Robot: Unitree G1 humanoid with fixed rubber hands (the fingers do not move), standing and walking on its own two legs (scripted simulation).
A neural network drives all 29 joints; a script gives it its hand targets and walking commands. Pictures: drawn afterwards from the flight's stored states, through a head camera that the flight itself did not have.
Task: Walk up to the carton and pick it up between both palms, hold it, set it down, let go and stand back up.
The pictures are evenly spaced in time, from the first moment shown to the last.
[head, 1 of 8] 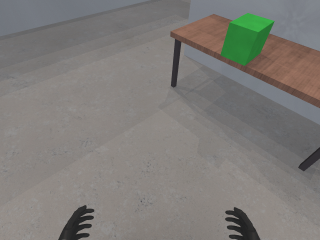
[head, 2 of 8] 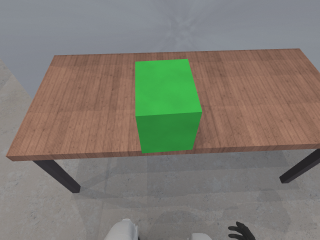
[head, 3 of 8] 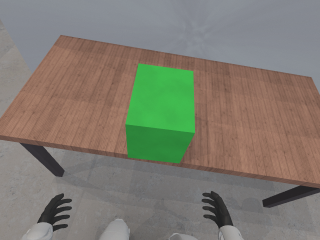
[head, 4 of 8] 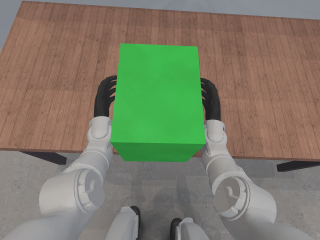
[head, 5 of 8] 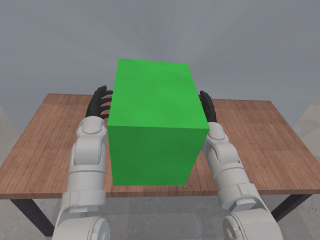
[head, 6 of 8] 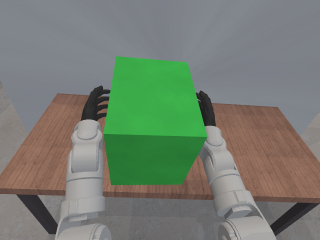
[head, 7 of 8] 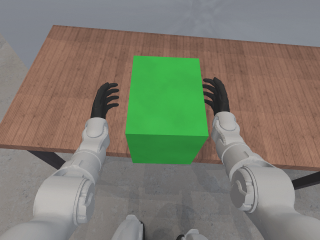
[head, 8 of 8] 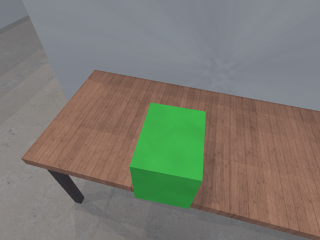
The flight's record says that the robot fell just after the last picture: no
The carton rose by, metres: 0.26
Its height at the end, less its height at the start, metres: +0.00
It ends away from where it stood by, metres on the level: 0.03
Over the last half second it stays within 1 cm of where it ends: yes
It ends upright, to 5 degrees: yes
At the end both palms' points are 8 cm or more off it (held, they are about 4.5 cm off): yes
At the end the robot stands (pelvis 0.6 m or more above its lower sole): yes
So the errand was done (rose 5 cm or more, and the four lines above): yes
